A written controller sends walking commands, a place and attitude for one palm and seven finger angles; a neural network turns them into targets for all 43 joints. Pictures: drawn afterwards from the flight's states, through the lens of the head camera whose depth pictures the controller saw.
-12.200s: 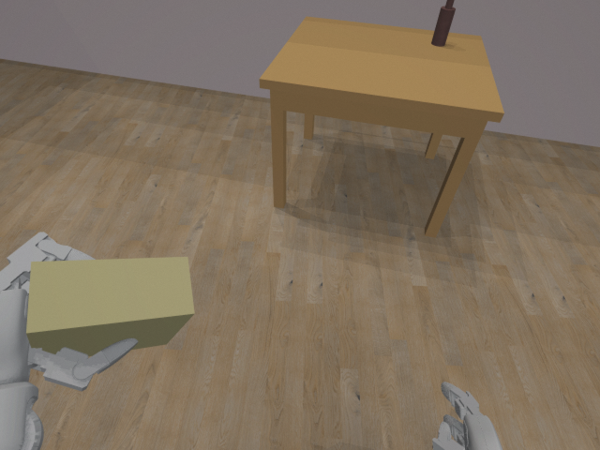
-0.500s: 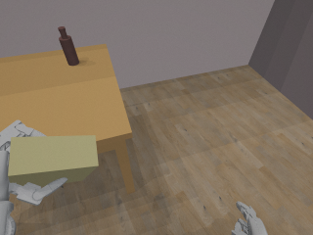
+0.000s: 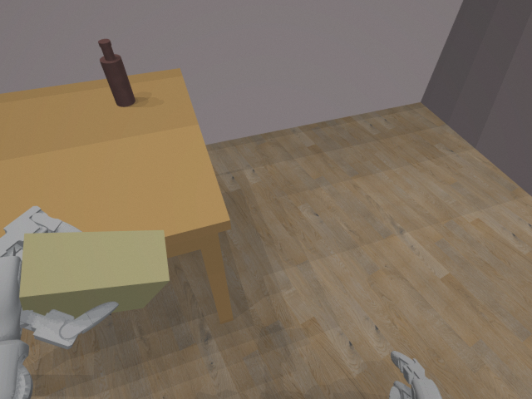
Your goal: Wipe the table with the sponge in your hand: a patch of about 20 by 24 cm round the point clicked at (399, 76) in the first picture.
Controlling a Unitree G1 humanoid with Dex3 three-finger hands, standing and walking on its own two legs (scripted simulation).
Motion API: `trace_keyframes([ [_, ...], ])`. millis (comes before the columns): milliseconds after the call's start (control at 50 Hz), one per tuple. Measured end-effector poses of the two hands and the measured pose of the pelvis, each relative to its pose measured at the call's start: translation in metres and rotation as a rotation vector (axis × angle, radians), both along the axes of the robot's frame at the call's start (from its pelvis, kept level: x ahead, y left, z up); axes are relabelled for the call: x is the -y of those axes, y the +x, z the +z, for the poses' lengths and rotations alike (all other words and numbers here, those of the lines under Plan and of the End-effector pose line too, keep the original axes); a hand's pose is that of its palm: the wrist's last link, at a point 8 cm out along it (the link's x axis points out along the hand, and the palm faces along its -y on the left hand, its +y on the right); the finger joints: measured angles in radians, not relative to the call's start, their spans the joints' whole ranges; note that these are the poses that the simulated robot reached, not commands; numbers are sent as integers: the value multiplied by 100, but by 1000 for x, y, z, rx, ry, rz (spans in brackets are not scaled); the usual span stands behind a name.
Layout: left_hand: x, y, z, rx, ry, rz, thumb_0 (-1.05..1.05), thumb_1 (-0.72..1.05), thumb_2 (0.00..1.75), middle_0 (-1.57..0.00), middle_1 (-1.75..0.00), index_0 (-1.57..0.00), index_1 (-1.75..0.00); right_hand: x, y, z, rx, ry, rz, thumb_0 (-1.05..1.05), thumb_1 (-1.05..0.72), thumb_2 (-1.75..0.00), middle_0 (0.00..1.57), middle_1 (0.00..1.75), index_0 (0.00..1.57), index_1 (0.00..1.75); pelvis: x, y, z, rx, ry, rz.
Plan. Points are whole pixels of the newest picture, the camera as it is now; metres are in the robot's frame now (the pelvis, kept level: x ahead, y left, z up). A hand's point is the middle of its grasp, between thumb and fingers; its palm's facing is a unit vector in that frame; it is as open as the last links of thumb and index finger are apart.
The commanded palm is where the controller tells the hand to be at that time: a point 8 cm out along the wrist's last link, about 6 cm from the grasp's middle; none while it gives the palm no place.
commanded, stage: come to a stop and stand still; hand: left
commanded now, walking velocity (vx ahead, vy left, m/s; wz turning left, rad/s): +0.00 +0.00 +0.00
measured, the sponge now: (116, 276) +0.23 +0.20 +0.13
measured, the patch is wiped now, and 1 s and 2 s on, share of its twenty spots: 0.00 0.00 0.00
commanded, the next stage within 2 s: look again from close up in 0.18 s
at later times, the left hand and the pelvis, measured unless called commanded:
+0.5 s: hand (59, 230) +0.26 +0.27 +0.16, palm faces +0.36 -0.84 -0.41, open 10.3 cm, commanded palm +0.19 +0.30 +0.18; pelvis +0.02 +0.02 +0.00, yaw -2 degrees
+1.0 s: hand (30, 231) +0.27 +0.32 +0.14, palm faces +0.35 -0.87 -0.35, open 10.3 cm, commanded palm +0.22 +0.35 +0.18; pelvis +0.05 +0.07 -0.01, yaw -1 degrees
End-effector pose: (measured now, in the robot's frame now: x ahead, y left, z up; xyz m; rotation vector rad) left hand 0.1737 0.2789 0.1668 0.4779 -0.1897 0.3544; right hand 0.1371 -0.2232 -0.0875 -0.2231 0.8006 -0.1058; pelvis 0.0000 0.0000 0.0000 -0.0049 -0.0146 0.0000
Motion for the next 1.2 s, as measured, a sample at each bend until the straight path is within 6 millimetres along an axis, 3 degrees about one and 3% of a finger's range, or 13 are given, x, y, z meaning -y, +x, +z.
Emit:
trace_keyframes([
  [280, -7, 15, -1, 4, -10, 0, -1, -51, 101, -71, -137, -72, -136, -7, 34, 7, 50, -7, 7, 1, -91, -90, 21, 30, 20, 30, -7, 15, 0, -16, -3, -2],
  [340, -32, 35, 30, 105, 181, -12, -1, -51, 101, -71, -137, -72, -136, -9, 36, 6, 42, -26, 68, 1, -91, -90, 21, 30, 20, 30, -3, 9, -2, -18, -8, 15],
  [400, -57, 50, 46, 203, 145, 52, -1, -51, 101, -71, -137, -72, -136, -12, 36, 7, 41, 1, 80, 1, -91, -90, 21, 30, 20, 30, -6, 8, -2, -18, -4, -4],
  [460, -46, 53, 32, 161, 69, 13, -1, -51, 101, -70, -137, -72, -136, -14, 35, 12, 73, 32, 41, 1, -91, -90, 21, 30, 20, 30, -16, 14, 0, -22, -2, -24],
  [540, -20, 49, -8, 2, -9, -116, -1, -51, 101, -70, -138, -72, -136, -18, 32, 18, 68, 7, 2, 1, -91, -90, 21, 30, 20, 30, -26, 25, 1, -30, -4, -33],
  [620, -27, 50, -31, -76, -41, -132, -1, -51, 101, -70, -138, -72, -136, -26, 35, 21, 37, -40, 14, 1, -91, -90, 21, 30, 20, 30, -31, 32, 1, -30, -7, -26],
  [720, -54, 59, -17, 18, -15, -60, -1, -51, 101, -70, -138, -72, -136, -39, 54, 26, 50, -63, 64, 1, -91, -90, 21, 30, 20, 30, -38, 38, 0, -27, -16, -20],
  [820, -61, 63, 6, 154, -8, -64, -1, -50, 101, -70, -138, -72, -136, -55, 80, 35, 126, -55, 96, 1, -90, -90, 21, 30, 20, 30, -50, 43, -2, -30, -25, -20],
  [920, -68, 63, 1, 148, -20, -94, -1, -50, 101, -70, -138, -72, -136, -69, 97, 40, 178, -47, 87, 1, -90, -90, 21, 30, 20, 30, -63, 48, -7, -35, -31, -16],
  [1040, -91, 62, -13, 102, -17, -60, -1, -50, 101, -70, -138, -72, -136, -82, 97, 32, 152, -55, 81, 1, -90, -90, 21, 30, 20, 30, -78, 53, -14, -22, -24, -17],
  [1200, -103, 64, 4, 186, 22, -70, -1, -50, 101, -70, -138, -72, -136, -97, 85, 10, 63, -26, 101, 1, -90, -90, 21, 30, 20, 30, -94, 56, -19, -6, -52, 11],
])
